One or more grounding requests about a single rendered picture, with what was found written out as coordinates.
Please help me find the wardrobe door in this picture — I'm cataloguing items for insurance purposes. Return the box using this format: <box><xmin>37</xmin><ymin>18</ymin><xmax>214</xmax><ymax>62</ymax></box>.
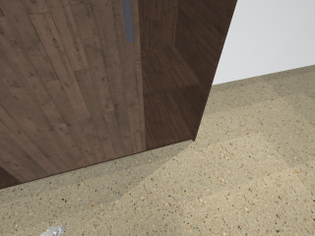
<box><xmin>0</xmin><ymin>0</ymin><xmax>147</xmax><ymax>183</ymax></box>
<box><xmin>0</xmin><ymin>166</ymin><xmax>15</xmax><ymax>181</ymax></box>

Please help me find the handle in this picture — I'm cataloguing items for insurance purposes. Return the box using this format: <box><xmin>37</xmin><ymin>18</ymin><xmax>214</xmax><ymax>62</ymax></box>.
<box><xmin>122</xmin><ymin>0</ymin><xmax>134</xmax><ymax>42</ymax></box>

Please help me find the robot left hand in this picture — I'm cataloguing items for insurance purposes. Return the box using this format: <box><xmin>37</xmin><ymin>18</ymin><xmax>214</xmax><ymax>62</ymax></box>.
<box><xmin>40</xmin><ymin>225</ymin><xmax>65</xmax><ymax>236</ymax></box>

